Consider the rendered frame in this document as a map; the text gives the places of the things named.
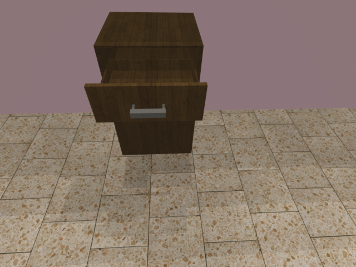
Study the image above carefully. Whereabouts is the drawer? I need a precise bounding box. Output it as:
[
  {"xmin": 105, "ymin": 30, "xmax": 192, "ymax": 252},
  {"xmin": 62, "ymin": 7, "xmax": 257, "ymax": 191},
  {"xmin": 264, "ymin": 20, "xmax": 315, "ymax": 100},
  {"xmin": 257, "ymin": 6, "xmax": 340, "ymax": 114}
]
[{"xmin": 84, "ymin": 59, "xmax": 207, "ymax": 123}]

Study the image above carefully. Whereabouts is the handle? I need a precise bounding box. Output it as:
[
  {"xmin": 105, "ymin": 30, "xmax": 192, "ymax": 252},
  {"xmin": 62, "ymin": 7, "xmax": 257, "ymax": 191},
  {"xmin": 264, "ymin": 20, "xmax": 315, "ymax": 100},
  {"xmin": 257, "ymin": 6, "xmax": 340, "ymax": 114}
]
[{"xmin": 130, "ymin": 104, "xmax": 166, "ymax": 118}]

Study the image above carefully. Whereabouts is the cabinet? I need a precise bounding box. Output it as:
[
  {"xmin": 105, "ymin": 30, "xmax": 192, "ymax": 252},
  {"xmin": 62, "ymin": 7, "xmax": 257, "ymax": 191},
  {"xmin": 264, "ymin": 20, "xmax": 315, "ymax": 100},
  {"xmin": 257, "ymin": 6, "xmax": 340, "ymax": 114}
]
[{"xmin": 93, "ymin": 12, "xmax": 204, "ymax": 155}]

